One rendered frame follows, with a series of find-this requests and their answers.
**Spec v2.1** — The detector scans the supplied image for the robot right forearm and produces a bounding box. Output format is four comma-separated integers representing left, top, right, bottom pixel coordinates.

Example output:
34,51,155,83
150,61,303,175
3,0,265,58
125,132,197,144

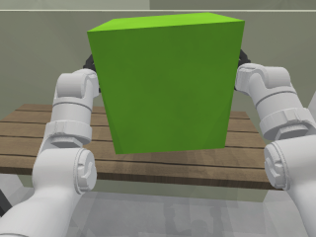
235,63,316,141

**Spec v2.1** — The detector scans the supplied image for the robot left hand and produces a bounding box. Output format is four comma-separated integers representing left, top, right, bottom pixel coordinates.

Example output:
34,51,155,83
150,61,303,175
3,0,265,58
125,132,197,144
83,54,101,93

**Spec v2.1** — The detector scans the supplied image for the right robot upper arm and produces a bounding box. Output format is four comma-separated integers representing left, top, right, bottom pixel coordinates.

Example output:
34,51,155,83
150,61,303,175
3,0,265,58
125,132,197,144
264,134,316,237

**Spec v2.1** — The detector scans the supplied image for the robot right hand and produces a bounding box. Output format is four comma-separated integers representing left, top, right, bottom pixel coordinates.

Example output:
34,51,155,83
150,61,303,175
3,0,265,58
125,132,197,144
234,49,251,91

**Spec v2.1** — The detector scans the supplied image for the left robot upper arm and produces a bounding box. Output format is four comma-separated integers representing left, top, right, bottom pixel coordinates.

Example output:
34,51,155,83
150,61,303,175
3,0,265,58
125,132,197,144
0,147,97,237

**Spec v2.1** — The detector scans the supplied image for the table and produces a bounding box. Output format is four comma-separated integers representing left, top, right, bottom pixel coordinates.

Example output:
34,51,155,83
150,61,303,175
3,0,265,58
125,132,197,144
0,104,284,217

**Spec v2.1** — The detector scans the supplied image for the carton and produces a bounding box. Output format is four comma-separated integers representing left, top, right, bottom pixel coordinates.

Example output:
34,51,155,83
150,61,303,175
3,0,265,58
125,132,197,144
87,12,245,155

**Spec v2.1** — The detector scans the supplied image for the robot left forearm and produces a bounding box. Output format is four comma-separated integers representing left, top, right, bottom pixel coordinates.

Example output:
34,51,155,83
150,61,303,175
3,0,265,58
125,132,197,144
32,68,100,188

